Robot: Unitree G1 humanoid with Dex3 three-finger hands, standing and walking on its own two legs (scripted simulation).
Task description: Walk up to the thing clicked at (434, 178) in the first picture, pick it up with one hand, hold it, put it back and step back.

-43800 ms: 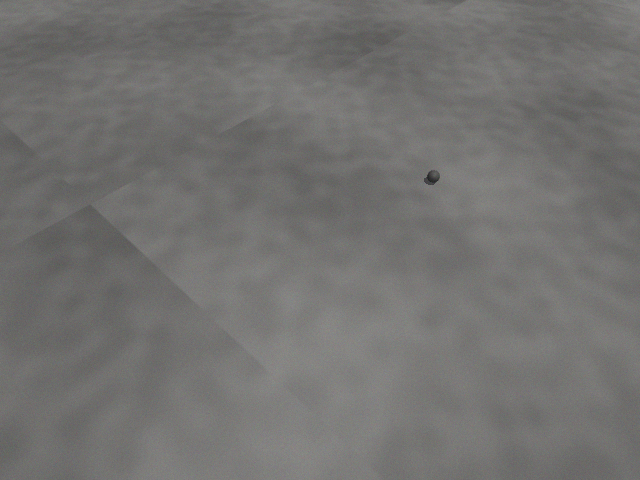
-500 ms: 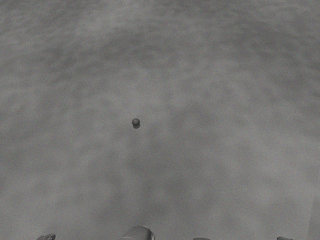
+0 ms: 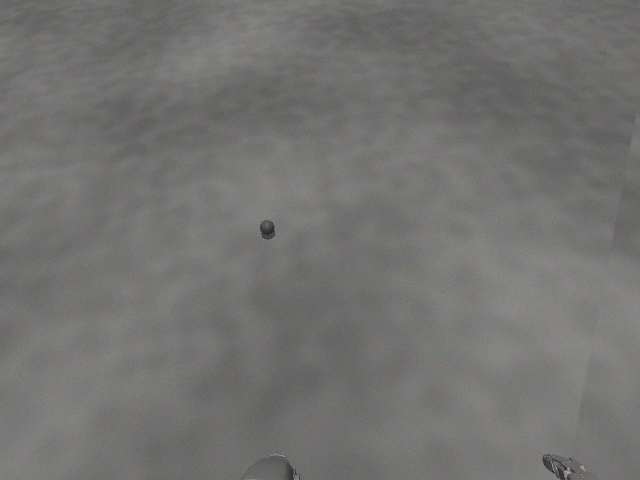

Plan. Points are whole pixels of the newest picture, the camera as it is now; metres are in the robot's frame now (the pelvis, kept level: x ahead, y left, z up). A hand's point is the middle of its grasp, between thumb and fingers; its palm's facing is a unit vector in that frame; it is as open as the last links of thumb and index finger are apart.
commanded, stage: step back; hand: left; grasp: from above
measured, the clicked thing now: (267, 227) +1.12 +0.30 -0.73
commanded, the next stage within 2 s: stand in 0.90 s
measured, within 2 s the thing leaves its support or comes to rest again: neither
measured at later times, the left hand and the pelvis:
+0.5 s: hand out of the picture +0.04 +0.32 -0.13, palm faces +0.02 -0.92 -0.40, open 7.3 cm; pelvis -0.01 +0.03 +0.02, yaw +2 degrees
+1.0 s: hand out of the picture +0.13 +0.30 -0.14, palm faces +0.07 -0.94 -0.34, open 7.3 cm; pelvis +0.04 +0.03 +0.01, yaw +3 degrees
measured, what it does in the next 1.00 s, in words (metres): steps on the spot: left foot, then right foot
